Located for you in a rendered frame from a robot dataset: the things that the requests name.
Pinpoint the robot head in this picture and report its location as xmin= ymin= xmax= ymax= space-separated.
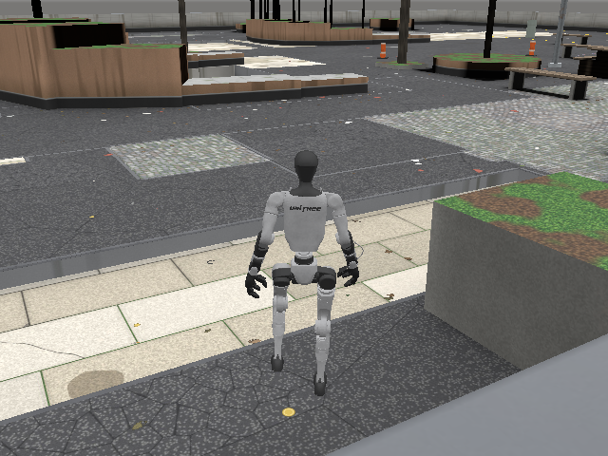
xmin=289 ymin=150 xmax=322 ymax=197

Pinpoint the robot right foot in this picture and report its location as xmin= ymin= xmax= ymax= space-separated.
xmin=313 ymin=371 xmax=327 ymax=396

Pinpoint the robot left hand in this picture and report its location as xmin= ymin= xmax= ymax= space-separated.
xmin=245 ymin=273 xmax=267 ymax=298

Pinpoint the right robot upper arm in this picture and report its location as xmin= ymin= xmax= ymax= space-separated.
xmin=325 ymin=192 xmax=351 ymax=245

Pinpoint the robot right hand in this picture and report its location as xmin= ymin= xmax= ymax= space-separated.
xmin=337 ymin=265 xmax=359 ymax=287

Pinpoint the robot right forearm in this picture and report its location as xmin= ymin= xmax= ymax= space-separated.
xmin=341 ymin=230 xmax=358 ymax=269

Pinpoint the robot left forearm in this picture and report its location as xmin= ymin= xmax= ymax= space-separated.
xmin=248 ymin=230 xmax=269 ymax=276

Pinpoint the left robot upper arm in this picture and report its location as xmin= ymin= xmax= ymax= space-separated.
xmin=259 ymin=191 xmax=286 ymax=245

